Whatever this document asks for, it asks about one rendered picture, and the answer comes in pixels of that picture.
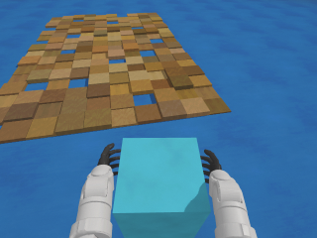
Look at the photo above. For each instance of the robot left hand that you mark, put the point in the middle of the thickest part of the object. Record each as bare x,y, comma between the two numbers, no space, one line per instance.
105,160

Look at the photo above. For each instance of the right robot forearm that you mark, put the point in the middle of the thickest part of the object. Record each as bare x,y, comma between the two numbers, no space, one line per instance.
231,214

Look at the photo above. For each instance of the robot right hand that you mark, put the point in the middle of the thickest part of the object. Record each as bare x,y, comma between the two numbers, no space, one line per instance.
213,161

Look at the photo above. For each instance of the left robot forearm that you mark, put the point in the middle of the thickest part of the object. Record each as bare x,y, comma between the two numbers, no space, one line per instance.
93,218

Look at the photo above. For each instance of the carton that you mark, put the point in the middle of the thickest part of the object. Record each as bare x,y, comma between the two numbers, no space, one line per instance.
161,190

